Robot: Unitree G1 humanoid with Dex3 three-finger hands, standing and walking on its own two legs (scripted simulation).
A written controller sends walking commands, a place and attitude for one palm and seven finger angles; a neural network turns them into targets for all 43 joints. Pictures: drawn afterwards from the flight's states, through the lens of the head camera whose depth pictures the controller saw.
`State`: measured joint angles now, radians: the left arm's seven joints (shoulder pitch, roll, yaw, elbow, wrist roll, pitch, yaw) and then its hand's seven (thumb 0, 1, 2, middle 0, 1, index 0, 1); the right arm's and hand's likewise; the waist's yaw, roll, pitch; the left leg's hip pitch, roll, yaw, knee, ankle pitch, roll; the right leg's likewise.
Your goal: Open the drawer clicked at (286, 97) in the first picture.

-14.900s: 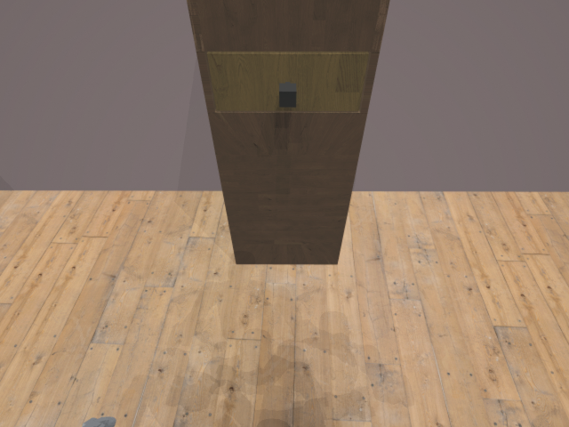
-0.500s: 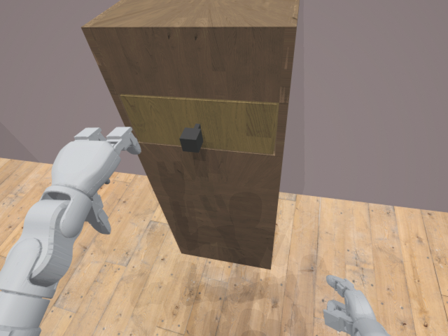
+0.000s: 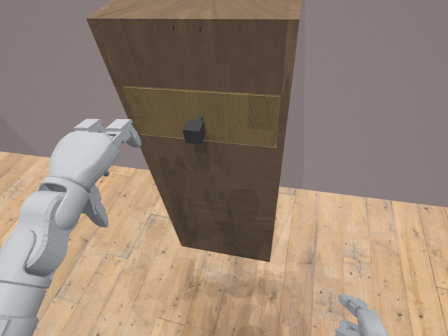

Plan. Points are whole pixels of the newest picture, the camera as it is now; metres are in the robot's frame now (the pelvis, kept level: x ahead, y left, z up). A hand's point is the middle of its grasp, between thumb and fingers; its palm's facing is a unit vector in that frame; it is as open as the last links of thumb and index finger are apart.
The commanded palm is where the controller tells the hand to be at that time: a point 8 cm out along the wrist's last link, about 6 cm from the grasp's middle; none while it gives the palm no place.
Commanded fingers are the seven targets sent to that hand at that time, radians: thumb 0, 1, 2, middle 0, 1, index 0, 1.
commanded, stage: move the hooked fingers above the handle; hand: left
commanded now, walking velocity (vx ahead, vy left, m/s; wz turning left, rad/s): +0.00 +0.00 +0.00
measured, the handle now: (196, 126) +0.57 +0.16 +0.05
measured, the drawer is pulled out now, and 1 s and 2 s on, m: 0.00 0.00 0.00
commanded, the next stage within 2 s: none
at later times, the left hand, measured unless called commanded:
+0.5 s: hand (132, 152) +0.38 +0.23 +0.14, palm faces +0.01 -0.04 -1.00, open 13.8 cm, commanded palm +0.35 +0.23 +0.20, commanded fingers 0.00 -0.50 0.30 -0.30 -1.20 -0.30 -1.20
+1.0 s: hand (156, 139) +0.44 +0.20 +0.12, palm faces -0.03 -0.04 -1.00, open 13.8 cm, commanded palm +0.42 +0.21 +0.19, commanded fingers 0.00 -0.50 0.30 -0.30 -1.20 -0.30 -1.20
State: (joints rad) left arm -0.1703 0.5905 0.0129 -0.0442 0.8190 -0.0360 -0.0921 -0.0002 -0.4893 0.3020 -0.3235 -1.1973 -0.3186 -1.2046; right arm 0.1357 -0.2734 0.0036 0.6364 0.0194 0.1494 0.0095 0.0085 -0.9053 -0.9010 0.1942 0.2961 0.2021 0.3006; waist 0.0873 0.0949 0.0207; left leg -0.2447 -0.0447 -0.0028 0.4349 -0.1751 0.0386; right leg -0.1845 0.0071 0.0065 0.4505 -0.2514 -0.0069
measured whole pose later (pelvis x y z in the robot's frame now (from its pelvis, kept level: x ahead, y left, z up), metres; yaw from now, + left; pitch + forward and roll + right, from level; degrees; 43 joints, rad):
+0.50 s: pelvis +0.01 -0.01 +0.00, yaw +0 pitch +2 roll +0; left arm -0.40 0.57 -0.04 0.25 0.86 -0.06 -0.11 0.00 -0.49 0.30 -0.32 -1.20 -0.32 -1.20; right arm 0.16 -0.27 0.00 0.64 0.03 0.17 -0.01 0.01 -0.90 -0.90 0.20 0.30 0.20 0.30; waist 0.05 0.08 -0.01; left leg -0.29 -0.03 -0.01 0.45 -0.19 0.03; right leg -0.23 0.02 0.00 0.46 -0.27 -0.02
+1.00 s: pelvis +0.03 -0.01 -0.01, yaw +0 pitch +6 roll +0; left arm -0.56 0.54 -0.11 0.43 0.90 -0.07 -0.09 0.00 -0.49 0.30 -0.32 -1.20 -0.32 -1.20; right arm 0.18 -0.26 -0.01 0.63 0.03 0.19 -0.02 0.01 -0.91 -0.90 0.20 0.30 0.20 0.30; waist 0.03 0.06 -0.05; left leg -0.37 -0.03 0.00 0.52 -0.25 0.03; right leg -0.31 0.02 0.01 0.53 -0.32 -0.02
